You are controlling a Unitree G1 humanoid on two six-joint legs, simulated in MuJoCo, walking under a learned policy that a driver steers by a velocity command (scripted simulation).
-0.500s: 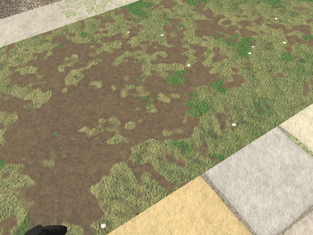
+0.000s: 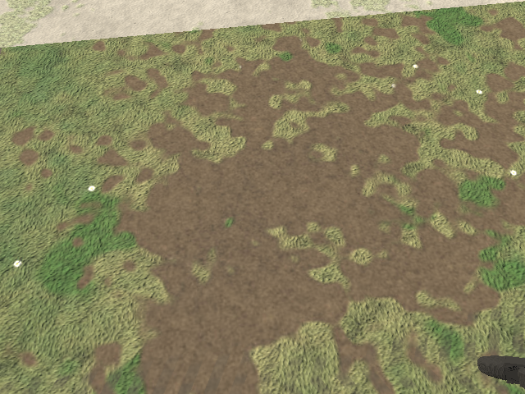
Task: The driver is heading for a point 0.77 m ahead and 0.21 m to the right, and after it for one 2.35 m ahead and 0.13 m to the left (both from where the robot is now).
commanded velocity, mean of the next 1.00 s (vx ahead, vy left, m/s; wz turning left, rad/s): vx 0.20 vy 0.00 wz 0.07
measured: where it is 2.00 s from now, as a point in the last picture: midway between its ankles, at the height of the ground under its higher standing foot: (344, 241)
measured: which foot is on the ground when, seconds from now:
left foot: down 0.00-1.00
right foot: up 0.00-0.38, down 0.40-0.76, up 0.78-1.00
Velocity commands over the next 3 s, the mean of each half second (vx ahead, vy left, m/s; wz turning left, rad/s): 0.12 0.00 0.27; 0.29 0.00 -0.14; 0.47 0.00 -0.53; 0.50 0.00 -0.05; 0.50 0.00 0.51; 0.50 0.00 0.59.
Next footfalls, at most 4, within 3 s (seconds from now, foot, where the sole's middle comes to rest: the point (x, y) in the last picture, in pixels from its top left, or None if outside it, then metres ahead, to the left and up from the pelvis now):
0.40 right None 0.23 -0.15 -0.75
1.14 right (344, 353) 0.51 -0.15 -0.75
1.66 left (295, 243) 0.81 -0.02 -0.75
2.10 right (396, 210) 0.94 -0.32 -0.75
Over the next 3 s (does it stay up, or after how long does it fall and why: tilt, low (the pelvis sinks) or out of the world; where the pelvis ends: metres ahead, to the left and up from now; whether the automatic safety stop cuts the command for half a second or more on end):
stays up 1.30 -0.15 0.03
